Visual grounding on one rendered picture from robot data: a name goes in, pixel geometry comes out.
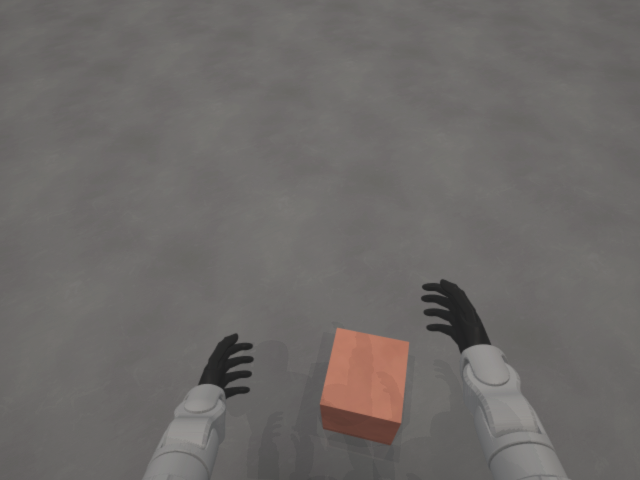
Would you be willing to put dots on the left robot forearm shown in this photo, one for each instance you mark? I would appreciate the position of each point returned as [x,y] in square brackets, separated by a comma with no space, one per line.
[189,447]

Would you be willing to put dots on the right robot forearm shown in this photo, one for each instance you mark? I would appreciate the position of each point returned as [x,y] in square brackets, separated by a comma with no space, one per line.
[513,439]

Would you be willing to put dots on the left robot hand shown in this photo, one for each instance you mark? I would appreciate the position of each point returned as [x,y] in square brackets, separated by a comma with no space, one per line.
[218,364]

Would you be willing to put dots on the carton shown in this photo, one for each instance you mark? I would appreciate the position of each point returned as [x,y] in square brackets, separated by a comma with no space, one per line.
[364,387]

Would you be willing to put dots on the right robot hand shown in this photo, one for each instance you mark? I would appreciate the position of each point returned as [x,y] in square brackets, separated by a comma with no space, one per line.
[467,329]

